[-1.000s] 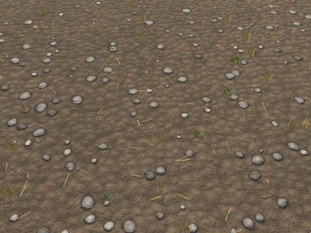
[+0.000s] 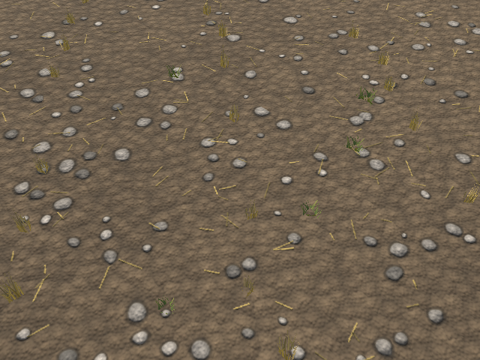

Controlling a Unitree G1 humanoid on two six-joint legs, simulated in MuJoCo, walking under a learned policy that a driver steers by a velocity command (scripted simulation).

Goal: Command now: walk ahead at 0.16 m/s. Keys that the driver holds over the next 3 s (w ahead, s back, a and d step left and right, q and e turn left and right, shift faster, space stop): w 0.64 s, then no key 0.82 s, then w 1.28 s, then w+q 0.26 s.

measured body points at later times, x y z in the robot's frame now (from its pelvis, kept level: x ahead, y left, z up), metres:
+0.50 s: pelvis +0.16 +0.07 +0.01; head +0.17 +0.09 +0.46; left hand +0.31 +0.32 -0.12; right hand +0.07 -0.16 -0.13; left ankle +0.06 +0.15 -0.74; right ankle +0.30 -0.10 -0.67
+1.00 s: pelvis +0.40 +0.03 +0.01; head +0.43 +0.03 +0.45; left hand +0.45 +0.29 -0.14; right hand +0.51 -0.22 -0.13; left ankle +0.46 +0.19 -0.70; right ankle +0.45 -0.05 -0.74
